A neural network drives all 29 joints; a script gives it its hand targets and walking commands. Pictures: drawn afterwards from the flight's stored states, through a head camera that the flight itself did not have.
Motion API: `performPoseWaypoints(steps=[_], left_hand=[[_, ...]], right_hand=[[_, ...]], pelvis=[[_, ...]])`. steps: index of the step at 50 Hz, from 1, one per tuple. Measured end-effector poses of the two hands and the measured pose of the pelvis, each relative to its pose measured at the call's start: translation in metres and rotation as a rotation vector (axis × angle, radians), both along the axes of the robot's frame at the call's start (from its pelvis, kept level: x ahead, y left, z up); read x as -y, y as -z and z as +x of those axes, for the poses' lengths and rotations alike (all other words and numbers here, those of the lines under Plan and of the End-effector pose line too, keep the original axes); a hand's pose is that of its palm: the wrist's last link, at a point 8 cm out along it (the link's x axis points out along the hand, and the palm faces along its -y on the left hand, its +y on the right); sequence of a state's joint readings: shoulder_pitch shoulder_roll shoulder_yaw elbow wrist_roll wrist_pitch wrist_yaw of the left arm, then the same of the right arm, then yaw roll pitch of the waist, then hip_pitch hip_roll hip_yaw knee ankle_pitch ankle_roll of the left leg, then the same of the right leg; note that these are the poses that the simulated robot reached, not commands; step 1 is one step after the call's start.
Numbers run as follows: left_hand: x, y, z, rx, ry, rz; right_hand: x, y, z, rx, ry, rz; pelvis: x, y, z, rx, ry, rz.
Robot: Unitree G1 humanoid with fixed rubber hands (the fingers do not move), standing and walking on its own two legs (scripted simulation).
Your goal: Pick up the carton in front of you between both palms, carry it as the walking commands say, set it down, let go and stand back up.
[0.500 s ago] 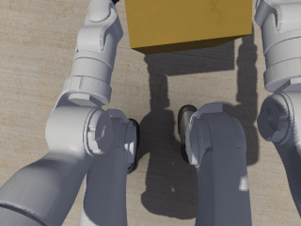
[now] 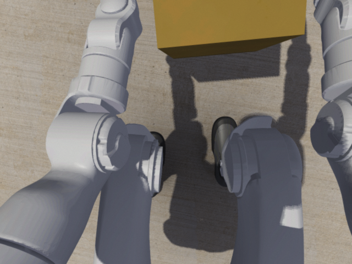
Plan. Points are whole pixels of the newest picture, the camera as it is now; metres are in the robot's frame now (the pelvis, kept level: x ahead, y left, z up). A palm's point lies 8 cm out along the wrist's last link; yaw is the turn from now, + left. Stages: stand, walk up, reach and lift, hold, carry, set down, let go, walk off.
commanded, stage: set down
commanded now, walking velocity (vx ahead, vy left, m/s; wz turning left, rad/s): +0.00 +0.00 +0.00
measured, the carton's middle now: out of the picture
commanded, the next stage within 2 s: let go in 1.68 s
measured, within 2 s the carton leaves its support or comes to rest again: neither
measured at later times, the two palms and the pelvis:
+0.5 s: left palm out of the picture +0.55 +0.07 -0.18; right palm out of the picture +0.51 -0.28 -0.19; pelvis +0.00 +0.00 +0.00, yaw +0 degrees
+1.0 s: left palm out of the picture +0.57 +0.07 -0.05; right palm out of the picture +0.53 -0.31 -0.05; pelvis +0.01 +0.00 +0.07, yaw -1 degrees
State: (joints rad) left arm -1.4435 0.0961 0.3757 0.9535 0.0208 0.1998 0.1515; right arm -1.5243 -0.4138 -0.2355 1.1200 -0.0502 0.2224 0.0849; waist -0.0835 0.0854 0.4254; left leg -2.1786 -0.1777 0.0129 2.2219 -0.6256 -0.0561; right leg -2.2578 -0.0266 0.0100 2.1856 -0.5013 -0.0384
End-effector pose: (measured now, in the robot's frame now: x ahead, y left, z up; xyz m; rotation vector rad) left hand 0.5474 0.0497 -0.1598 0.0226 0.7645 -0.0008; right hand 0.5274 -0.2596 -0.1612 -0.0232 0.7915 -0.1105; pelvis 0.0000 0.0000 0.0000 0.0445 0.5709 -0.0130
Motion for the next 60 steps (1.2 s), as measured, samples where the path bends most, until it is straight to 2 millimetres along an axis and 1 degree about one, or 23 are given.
performPoseWaypoints(steps=[17,19,21,24,26,29,33,37,40,45,50,54,60], left_hand=[[-0.003,0.002,0.002,0.009,0.043,-0.007],[-0.004,0.003,0.002,0.011,0.048,-0.002],[-0.005,0.008,0.002,0.009,0.055,0.015],[-0.016,0.015,0.002,0.004,0.033,0.051],[-0.026,0.018,0.003,0.002,0.015,0.066],[-0.037,0.020,0.007,0.006,0.006,0.078],[-0.036,0.015,0.014,0.036,0.011,0.068],[-0.028,-0.001,0.020,0.085,0.015,0.057],[-0.022,-0.024,0.021,0.122,0.011,0.058],[-0.018,-0.071,0.020,0.128,-0.006,0.069],[-0.019,-0.111,0.020,0.109,-0.025,0.074],[-0.021,-0.136,0.021,0.110,-0.033,0.077],[-0.025,-0.165,0.022,0.124,-0.040,0.079]], right_hand=[[0.003,0.003,0.000,0.017,-0.012,0.031],[0.003,0.006,-0.001,0.025,-0.006,0.035],[0.004,0.013,-0.004,0.020,0.002,0.026],[0.015,0.025,-0.012,-0.005,0.057,-0.010],[0.026,0.028,-0.014,-0.006,0.092,-0.029],[0.038,0.025,-0.009,0.016,0.117,-0.042],[0.045,0.014,0.004,0.057,0.120,-0.042],[0.043,-0.004,0.013,0.107,0.114,-0.033],[0.042,-0.026,0.016,0.146,0.110,-0.031],[0.046,-0.071,0.010,0.148,0.112,-0.037],[0.049,-0.111,0.006,0.125,0.106,-0.039],[0.049,-0.137,0.008,0.126,0.094,-0.040],[0.051,-0.165,0.012,0.137,0.085,-0.046]], pelvis=[[0.000,0.004,-0.003,0.043,0.001,0.004],[0.000,0.004,-0.004,0.055,0.003,0.005],[0.000,0.004,-0.004,0.067,0.006,0.005],[0.001,0.003,-0.002,0.057,0.008,0.005],[0.002,0.003,0.000,0.050,0.011,0.005],[0.003,0.003,0.004,0.040,0.012,0.005],[0.003,0.002,0.007,0.027,0.012,0.007],[0.002,-0.002,0.010,0.008,0.020,0.008],[0.001,-0.010,0.011,-0.005,0.024,0.009],[-0.001,-0.039,0.011,-0.046,0.033,0.014],[0.000,-0.070,0.011,-0.108,0.042,0.024],[0.001,-0.090,0.012,-0.146,0.048,0.031],[0.004,-0.116,0.015,-0.181,0.054,0.036]])
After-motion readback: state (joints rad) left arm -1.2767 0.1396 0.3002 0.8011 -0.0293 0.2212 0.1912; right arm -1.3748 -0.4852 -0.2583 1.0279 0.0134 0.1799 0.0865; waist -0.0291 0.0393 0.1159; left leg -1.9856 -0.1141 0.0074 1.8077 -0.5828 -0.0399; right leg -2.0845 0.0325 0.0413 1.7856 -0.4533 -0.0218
